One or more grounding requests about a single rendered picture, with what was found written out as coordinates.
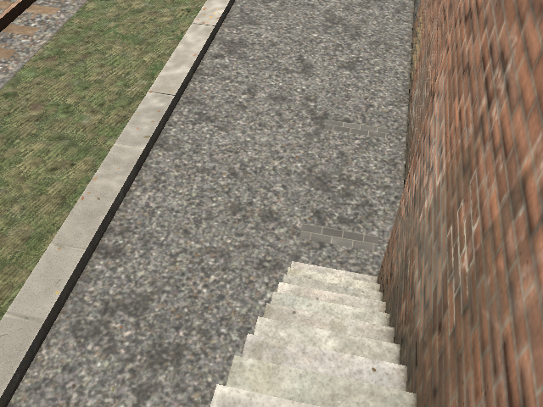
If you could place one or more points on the stairs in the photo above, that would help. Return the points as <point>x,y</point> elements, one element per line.
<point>323,341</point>

